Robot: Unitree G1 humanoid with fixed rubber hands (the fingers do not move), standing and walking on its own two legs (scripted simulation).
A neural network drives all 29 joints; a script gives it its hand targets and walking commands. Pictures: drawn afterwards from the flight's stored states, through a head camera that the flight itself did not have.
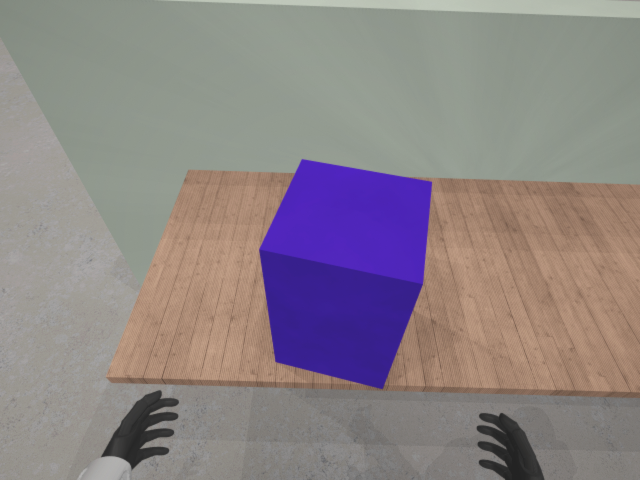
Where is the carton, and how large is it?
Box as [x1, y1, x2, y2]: [259, 159, 431, 388]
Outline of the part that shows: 302,159 259,249 275,361 382,388 422,284 431,182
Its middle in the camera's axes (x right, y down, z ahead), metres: +0.04 +0.06 +0.59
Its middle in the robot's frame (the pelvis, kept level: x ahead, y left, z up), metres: +0.40 -0.01 -0.01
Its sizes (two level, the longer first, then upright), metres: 0.185 0.177 0.297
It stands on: a table, 0.62 m high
